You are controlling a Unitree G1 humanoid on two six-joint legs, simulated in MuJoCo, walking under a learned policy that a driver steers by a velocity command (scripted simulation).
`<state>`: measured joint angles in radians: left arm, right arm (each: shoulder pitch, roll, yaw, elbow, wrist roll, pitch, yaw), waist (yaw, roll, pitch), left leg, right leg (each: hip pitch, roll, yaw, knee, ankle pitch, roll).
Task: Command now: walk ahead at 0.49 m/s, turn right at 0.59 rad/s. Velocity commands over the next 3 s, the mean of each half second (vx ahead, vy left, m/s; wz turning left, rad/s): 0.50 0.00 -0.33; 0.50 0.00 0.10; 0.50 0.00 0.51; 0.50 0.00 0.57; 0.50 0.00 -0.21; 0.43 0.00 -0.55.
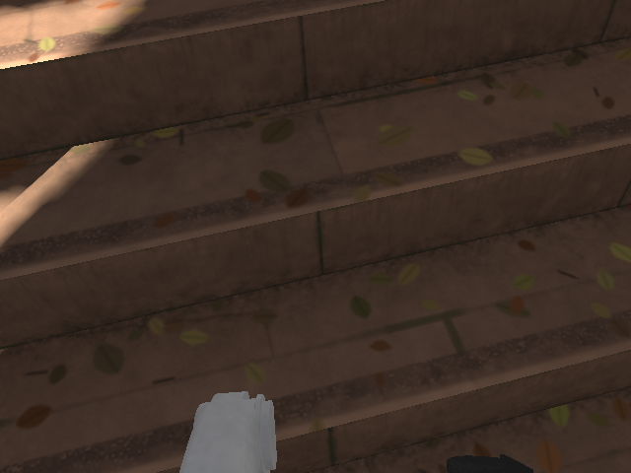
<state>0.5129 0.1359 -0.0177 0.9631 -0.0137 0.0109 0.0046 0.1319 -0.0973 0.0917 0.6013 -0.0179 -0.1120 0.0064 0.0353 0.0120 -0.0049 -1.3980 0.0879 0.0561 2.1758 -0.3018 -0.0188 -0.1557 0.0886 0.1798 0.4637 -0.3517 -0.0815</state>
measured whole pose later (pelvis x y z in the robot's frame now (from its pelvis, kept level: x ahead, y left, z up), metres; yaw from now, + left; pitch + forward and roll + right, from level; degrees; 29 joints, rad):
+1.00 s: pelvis +0.56 -0.12 +0.33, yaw -4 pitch -1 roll -1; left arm 0.37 0.22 0.01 1.04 0.05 -0.07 -0.05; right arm 0.14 -0.23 -0.01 0.80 0.04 -0.07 0.04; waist -0.02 0.04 -0.08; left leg -0.98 0.01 -0.11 2.07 -0.03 0.20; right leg -0.34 -0.09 -0.26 0.66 -0.29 -0.05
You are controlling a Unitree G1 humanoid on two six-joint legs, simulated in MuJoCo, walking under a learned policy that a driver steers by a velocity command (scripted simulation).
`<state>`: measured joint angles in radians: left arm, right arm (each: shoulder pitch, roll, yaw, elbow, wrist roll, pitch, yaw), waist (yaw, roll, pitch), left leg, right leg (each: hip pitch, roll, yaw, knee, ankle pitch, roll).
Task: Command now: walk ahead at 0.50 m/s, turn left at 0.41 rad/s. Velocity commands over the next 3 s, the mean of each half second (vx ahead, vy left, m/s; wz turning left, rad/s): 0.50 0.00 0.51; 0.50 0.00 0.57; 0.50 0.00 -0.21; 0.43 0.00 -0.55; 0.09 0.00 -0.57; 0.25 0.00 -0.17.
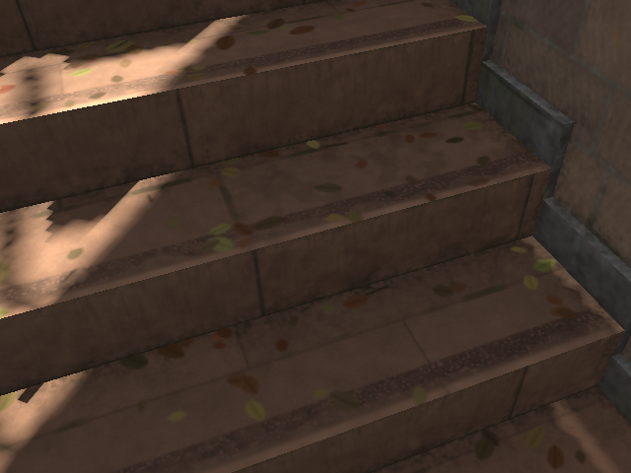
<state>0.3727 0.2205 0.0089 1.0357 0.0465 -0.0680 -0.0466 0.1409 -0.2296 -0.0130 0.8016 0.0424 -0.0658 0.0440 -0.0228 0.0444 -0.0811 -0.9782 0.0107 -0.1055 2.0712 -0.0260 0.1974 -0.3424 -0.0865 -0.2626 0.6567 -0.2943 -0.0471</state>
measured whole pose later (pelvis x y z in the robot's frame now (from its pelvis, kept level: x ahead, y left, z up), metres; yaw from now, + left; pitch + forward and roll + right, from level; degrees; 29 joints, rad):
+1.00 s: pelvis +0.50 +0.13 +0.32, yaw +35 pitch +2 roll -3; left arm 0.26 0.25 0.05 0.94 0.05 -0.06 0.05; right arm 0.16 -0.23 -0.01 0.78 0.00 -0.05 0.07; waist 0.02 0.00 -0.11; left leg -0.81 -0.11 -0.16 1.98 -0.13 0.16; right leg -0.55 -0.02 -0.18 0.91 -0.40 -0.05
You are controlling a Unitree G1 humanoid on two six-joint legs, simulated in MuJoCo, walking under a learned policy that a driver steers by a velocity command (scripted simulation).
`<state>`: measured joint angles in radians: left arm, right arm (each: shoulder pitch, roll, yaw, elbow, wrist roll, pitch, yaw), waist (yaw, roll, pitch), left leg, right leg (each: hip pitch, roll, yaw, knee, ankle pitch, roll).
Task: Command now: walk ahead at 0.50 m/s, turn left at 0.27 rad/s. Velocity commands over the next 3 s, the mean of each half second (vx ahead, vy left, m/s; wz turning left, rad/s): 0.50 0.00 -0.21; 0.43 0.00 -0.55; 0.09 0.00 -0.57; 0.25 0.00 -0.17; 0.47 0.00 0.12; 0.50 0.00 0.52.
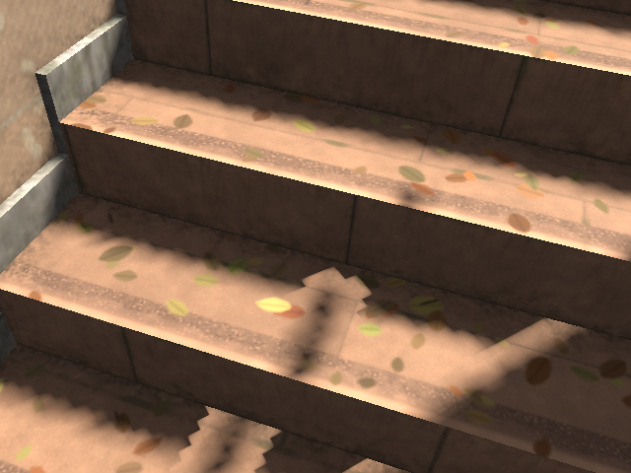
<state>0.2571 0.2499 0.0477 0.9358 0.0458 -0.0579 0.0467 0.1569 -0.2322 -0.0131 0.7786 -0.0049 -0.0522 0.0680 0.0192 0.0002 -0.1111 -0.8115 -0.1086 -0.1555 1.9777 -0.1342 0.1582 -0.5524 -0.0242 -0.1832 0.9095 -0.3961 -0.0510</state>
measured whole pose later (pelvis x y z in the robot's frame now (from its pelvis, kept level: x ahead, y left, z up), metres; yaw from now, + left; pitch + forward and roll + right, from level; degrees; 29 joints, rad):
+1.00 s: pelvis +0.48 +0.06 +0.25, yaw -29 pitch +5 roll +5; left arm 0.40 0.15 0.00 0.89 0.00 0.03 0.00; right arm -0.06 -0.01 0.17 0.45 -0.06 -0.10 -0.03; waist 0.01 -0.03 -0.04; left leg -1.23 0.05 0.11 1.66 -0.32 0.04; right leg -0.19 -0.01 0.23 0.32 -0.20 -0.04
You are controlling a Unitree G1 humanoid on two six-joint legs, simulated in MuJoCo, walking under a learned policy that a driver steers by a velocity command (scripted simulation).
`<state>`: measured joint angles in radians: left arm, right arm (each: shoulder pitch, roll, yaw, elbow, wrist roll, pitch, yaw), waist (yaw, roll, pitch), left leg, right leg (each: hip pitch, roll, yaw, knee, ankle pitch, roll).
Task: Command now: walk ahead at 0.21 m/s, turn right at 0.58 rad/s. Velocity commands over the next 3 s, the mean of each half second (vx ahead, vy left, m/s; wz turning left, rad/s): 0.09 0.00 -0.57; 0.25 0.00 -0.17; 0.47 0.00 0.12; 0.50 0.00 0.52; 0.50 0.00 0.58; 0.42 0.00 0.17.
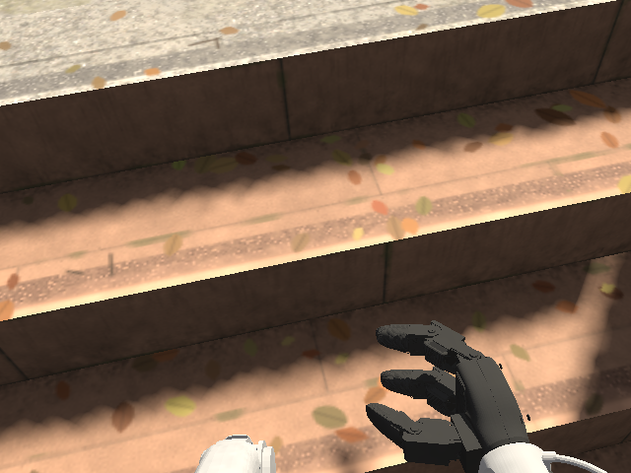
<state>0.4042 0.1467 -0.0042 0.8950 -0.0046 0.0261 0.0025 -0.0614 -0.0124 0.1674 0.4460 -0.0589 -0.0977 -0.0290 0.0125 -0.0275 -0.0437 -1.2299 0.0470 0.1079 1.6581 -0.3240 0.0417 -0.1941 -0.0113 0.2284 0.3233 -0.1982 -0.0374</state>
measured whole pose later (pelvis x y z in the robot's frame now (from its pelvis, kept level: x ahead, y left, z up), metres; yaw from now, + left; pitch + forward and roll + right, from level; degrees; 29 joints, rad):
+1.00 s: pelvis +0.14 -0.06 +0.01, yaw -18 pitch +4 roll +4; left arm 0.32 0.24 0.02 0.95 -0.02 0.01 0.04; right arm 0.12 -0.08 0.09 0.61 -0.03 -0.05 0.00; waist -0.10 -0.06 -0.05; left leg -0.92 -0.08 0.11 1.50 -0.61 0.11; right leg 0.05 -0.12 -0.14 0.31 -0.11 -0.05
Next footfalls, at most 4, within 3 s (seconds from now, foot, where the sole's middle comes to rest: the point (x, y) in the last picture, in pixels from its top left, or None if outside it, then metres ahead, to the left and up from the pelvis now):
0.06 left None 0.19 0.13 -0.62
0.50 right None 0.05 -0.15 -0.59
0.72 right None -0.03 -0.13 -0.80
1.04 left None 0.28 -0.01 -0.62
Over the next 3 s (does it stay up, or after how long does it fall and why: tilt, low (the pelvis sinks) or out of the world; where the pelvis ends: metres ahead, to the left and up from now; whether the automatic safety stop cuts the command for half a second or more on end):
stays up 0.92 -0.06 0.54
